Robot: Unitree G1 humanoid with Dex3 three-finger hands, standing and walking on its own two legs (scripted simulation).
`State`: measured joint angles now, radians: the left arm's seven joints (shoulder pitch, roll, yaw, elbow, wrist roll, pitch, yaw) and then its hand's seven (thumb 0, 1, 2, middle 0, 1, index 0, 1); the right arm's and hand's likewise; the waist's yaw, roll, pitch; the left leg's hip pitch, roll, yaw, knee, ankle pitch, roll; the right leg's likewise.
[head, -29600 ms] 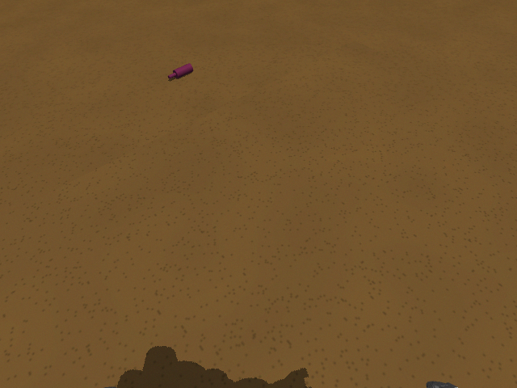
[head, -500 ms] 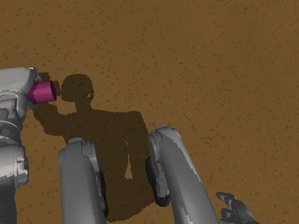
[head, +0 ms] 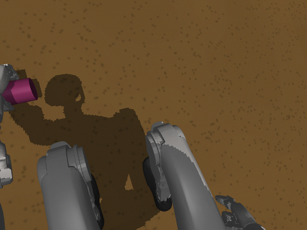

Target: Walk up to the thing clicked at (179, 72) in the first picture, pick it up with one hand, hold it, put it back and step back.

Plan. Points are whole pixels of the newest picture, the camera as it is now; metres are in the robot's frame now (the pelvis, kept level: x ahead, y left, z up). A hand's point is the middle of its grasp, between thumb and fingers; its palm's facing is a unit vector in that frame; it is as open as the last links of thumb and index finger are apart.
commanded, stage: lower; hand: left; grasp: from above
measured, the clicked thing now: out of the picture +0.47 +0.34 -0.21
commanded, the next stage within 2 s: rest in 0.30 s
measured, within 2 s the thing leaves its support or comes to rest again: rests again in 1.22 s
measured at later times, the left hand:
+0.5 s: hand (11, 98) +0.47 +0.31 -0.23, palm faces -0.45 -0.08 -0.89, open 9.0 cm
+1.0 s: hand (18, 100) +0.47 +0.30 -0.26, palm faces -0.45 -0.10 -0.89, open 9.0 cm
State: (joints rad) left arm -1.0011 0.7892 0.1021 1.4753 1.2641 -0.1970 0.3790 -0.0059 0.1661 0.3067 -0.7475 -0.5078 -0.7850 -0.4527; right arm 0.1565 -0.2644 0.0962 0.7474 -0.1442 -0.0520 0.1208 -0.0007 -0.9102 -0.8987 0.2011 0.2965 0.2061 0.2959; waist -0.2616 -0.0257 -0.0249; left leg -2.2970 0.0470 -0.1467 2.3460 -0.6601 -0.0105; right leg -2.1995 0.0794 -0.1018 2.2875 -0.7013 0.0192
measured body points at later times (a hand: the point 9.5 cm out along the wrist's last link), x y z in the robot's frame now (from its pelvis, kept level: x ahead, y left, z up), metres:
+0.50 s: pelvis +0.00 +0.00 -0.03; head +0.27 +0.08 +0.32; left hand +0.49 +0.31 -0.18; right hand +0.05 -0.27 -0.12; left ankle +0.08 +0.13 -0.31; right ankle +0.09 -0.11 -0.31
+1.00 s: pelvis +0.00 +0.00 -0.04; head +0.27 +0.10 +0.30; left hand +0.49 +0.30 -0.21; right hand +0.04 -0.26 -0.11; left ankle +0.08 +0.13 -0.31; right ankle +0.09 -0.11 -0.31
